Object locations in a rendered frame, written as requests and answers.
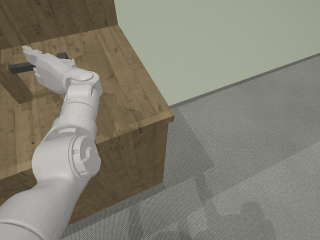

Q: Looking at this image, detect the left robot forearm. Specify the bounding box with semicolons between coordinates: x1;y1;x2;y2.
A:
32;67;103;174

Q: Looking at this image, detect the left robot upper arm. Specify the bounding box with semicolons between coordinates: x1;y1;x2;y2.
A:
0;134;101;240

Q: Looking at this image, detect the counter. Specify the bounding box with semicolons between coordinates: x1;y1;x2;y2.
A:
0;0;175;226

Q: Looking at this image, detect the left robot hand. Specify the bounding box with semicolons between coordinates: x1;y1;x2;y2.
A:
22;45;77;95

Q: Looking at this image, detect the tap lever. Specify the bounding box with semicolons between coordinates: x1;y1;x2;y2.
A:
8;52;69;74

